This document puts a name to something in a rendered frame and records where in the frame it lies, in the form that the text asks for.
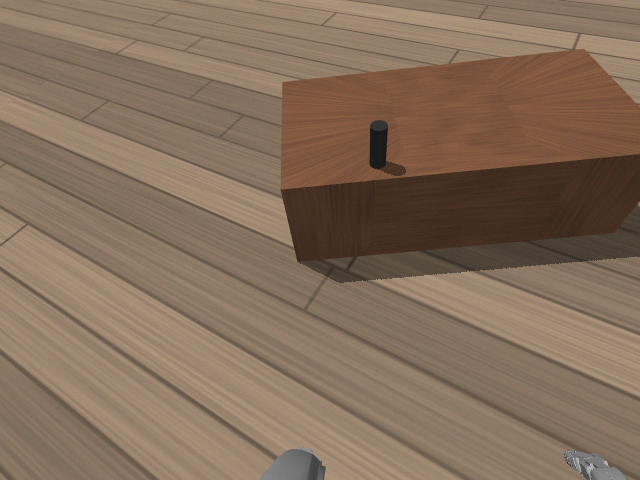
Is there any right robot hand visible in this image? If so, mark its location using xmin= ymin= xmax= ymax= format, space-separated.
xmin=563 ymin=450 xmax=628 ymax=480

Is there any can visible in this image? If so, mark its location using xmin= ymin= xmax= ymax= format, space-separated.
xmin=370 ymin=120 xmax=388 ymax=169

